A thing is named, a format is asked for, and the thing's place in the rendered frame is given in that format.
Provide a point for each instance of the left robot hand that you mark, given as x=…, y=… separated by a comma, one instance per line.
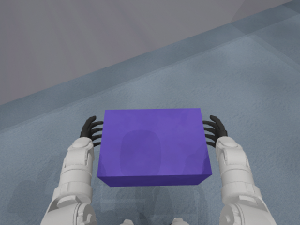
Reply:
x=87, y=130

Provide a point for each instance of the robot left forearm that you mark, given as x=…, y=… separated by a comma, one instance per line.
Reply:
x=75, y=177

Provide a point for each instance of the right robot upper arm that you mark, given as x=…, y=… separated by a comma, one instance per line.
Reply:
x=238, y=214

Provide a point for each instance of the robot right forearm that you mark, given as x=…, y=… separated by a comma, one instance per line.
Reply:
x=236, y=176

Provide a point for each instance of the right robot hand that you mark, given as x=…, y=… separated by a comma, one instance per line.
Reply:
x=218, y=130

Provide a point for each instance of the left robot upper arm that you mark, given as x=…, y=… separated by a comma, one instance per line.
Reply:
x=80, y=213

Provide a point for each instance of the carton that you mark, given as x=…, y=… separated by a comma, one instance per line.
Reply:
x=153, y=147

